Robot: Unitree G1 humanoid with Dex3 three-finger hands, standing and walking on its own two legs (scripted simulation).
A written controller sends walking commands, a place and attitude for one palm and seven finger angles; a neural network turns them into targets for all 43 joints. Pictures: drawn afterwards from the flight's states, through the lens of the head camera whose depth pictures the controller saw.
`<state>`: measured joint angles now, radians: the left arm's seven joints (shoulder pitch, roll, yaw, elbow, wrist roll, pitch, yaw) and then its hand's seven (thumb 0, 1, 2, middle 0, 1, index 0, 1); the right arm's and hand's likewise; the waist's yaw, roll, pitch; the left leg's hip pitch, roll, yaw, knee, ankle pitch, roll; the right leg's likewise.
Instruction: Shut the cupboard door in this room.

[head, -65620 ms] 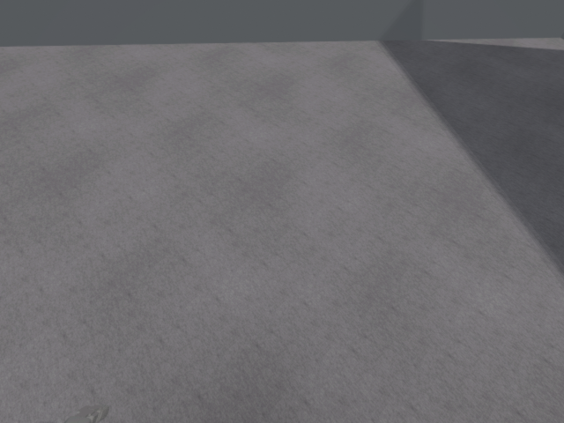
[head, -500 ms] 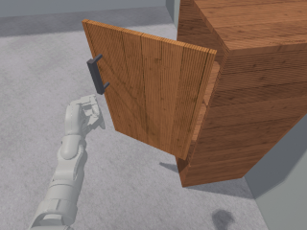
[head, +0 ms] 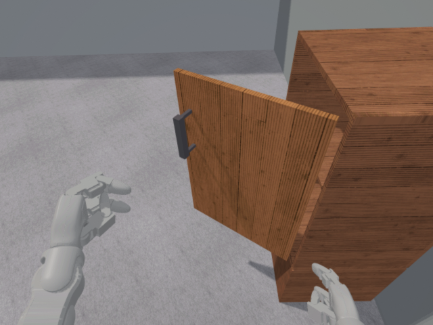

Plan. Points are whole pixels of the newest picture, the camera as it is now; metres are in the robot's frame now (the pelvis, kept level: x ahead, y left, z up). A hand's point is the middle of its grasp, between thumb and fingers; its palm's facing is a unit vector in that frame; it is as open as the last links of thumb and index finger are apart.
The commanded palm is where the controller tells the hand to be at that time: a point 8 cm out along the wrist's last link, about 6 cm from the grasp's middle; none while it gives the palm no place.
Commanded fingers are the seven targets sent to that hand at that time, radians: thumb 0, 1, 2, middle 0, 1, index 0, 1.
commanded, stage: draw the hand back to the body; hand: left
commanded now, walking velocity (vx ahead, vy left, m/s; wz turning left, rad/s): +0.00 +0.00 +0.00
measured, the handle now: (186, 134) +0.60 +0.16 +0.01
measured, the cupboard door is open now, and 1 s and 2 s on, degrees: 56 56 56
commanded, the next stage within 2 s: step back with the hand held close in 0.70 s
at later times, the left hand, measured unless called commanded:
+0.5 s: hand (28, 243) +0.17 +0.28 +0.16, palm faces +0.48 -0.78 -0.40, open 7.1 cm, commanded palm +0.13 +0.31 +0.17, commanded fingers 0.00 0.90 0.90 -0.20 -0.30 -0.20 -0.30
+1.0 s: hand (36, 236) +0.19 +0.28 +0.15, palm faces +0.42 -0.79 -0.44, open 7.4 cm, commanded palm +0.13 +0.31 +0.17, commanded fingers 0.00 0.90 0.90 -0.20 -0.30 -0.20 -0.30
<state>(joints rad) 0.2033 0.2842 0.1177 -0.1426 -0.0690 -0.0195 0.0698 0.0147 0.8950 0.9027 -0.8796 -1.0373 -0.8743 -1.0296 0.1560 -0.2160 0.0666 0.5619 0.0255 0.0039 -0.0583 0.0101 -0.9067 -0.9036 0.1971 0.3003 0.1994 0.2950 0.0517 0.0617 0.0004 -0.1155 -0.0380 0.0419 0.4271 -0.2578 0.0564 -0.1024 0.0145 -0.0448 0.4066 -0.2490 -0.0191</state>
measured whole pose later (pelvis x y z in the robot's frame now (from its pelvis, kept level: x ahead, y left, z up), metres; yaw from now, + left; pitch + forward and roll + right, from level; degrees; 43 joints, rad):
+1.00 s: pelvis -0.01 +0.01 +0.00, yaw -1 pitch -1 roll -2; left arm 0.50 0.36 0.38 -0.37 -0.07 -0.15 0.10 0.01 0.89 0.90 -0.21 -0.31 -0.21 -0.30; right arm 0.20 -0.25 0.01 0.60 0.02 -0.02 -0.06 0.01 -0.90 -0.90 0.20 0.30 0.20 0.30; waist 0.03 0.08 -0.02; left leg -0.20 -0.03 0.06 0.46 -0.25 0.08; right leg -0.17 0.02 -0.03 0.39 -0.21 0.00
